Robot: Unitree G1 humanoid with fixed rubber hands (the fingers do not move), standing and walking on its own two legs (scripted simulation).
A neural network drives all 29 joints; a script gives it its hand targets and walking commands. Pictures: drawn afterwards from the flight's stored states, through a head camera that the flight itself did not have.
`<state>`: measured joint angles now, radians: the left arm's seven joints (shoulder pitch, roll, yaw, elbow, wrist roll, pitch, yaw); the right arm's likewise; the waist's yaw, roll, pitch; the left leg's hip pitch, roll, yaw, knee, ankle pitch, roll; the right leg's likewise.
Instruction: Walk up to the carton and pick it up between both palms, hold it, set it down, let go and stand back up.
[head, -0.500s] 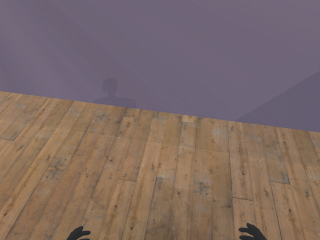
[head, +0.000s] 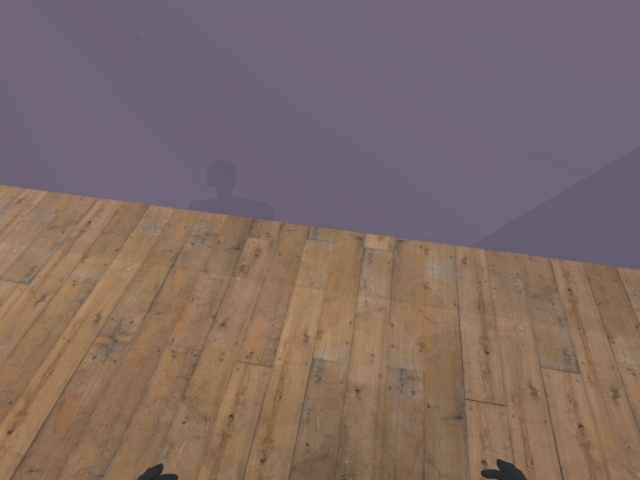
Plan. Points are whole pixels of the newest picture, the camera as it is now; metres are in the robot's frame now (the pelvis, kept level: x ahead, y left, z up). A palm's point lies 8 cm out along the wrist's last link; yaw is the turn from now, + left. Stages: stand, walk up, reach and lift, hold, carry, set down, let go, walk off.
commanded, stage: stand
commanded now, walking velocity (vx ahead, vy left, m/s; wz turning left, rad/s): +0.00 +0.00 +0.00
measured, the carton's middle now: out of the picture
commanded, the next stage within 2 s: walk up in 1.18 s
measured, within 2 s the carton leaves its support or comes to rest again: neither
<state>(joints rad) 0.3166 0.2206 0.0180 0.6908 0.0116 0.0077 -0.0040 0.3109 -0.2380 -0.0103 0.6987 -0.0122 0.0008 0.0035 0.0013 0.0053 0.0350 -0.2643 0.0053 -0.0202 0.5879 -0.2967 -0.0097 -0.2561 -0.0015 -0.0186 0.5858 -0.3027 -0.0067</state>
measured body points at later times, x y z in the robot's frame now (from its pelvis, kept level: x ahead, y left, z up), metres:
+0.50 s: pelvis +0.00 +0.00 +0.00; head +0.00 +0.00 +0.45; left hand +0.07 +0.25 -0.12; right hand +0.08 -0.25 -0.12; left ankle +0.01 +0.13 -0.73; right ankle +0.01 -0.11 -0.73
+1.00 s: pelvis +0.00 +0.00 +0.00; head +0.00 +0.00 +0.45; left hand +0.06 +0.25 -0.12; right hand +0.07 -0.26 -0.12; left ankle +0.01 +0.13 -0.73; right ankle +0.01 -0.11 -0.73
